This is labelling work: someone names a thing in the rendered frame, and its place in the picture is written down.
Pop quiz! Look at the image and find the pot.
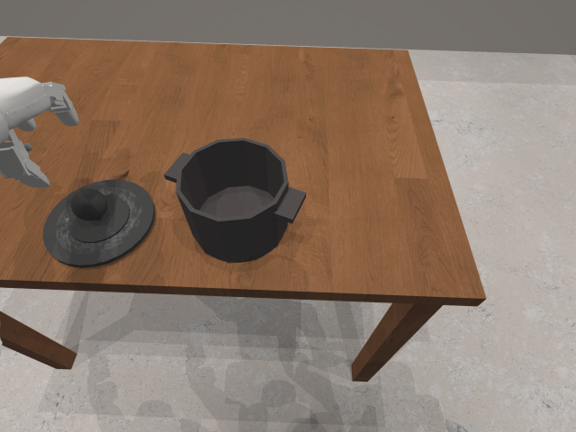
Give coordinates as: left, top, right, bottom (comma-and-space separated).
164, 138, 306, 263

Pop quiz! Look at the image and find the knob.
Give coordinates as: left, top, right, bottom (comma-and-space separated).
71, 189, 108, 221

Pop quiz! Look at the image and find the robot left hand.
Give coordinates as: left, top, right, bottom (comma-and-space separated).
0, 76, 79, 188

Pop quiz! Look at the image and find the lid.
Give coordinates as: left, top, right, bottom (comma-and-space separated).
42, 179, 155, 268

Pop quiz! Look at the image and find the table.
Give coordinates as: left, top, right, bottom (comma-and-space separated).
0, 37, 487, 382

